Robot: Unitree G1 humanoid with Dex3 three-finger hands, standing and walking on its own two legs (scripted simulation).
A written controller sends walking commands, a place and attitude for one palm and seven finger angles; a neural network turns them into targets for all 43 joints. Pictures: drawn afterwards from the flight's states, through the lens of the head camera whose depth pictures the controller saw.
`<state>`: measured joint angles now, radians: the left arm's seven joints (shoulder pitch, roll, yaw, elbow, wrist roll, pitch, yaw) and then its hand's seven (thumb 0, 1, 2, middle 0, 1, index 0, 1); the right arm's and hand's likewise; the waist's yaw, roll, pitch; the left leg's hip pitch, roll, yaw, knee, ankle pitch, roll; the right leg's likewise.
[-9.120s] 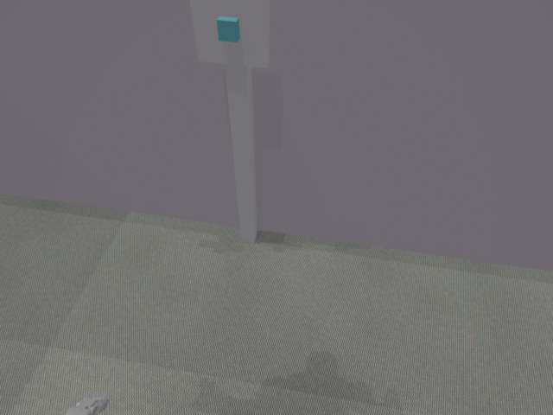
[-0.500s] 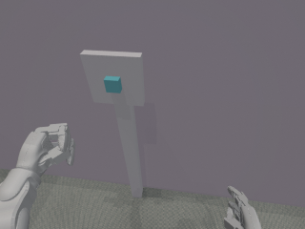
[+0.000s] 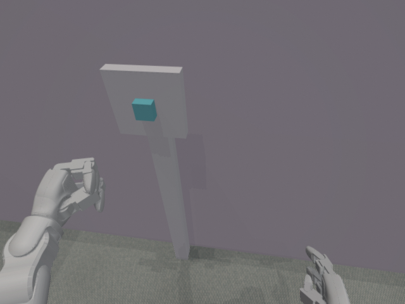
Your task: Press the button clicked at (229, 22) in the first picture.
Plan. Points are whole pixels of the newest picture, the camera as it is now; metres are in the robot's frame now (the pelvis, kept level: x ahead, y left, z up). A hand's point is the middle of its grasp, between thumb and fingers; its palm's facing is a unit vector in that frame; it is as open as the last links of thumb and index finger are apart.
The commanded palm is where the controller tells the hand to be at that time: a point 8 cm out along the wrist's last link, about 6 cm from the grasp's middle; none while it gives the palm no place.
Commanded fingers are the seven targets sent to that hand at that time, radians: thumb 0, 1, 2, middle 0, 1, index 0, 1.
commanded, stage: aim a knuckle at the button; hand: left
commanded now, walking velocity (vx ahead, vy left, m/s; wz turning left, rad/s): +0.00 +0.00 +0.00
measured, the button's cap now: (145, 109) +0.49 +0.19 +0.16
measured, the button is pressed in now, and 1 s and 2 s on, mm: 0 0 0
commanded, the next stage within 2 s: press the button with the knuckle in 1.72 s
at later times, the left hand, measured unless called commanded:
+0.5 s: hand (124, 170) +0.32 +0.19 +0.14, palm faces -0.04 -1.00 -0.04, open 3.1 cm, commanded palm +0.30 +0.24 +0.14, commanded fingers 0.00 0.90 0.90 -1.30 -1.50 -1.30 -1.50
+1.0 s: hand (144, 149) +0.39 +0.17 +0.13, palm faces -0.02 -1.00 -0.03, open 3.1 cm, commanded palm +0.36 +0.22 +0.13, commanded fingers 0.00 0.90 0.90 -1.30 -1.50 -1.30 -1.50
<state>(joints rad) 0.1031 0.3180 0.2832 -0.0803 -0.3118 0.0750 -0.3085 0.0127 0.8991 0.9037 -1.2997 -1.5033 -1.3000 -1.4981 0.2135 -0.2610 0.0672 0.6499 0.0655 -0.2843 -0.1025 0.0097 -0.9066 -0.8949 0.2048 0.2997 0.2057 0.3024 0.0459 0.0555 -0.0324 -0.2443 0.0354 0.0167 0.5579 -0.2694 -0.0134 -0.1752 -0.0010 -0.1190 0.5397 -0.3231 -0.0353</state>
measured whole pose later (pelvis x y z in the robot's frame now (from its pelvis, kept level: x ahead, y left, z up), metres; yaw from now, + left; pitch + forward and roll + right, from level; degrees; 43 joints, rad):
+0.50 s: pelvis +0.01 +0.01 +0.00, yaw -1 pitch -1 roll +0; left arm -0.09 0.26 0.19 0.09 -0.25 0.05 -0.22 0.01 0.90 0.90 -1.30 -1.50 -1.30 -1.50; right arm 0.22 -0.25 0.05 0.65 0.06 -0.22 -0.08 0.01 -0.91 -0.89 0.20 0.30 0.21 0.30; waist 0.02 0.04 -0.03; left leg -0.26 0.02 0.05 0.54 -0.27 0.00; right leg -0.21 -0.02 -0.09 0.54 -0.33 -0.02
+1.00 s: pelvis +0.01 +0.01 +0.00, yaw -2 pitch +1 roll +0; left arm -0.37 0.27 0.20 0.44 -0.19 -0.03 -0.15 0.01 0.90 0.90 -1.30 -1.50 -1.30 -1.50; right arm 0.25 -0.25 0.04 0.66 0.05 -0.11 -0.07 0.01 -0.91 -0.89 0.20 0.30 0.21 0.30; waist -0.02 0.03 -0.03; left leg -0.30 0.03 0.06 0.55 -0.27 0.00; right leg -0.25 -0.01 -0.08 0.55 -0.32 -0.02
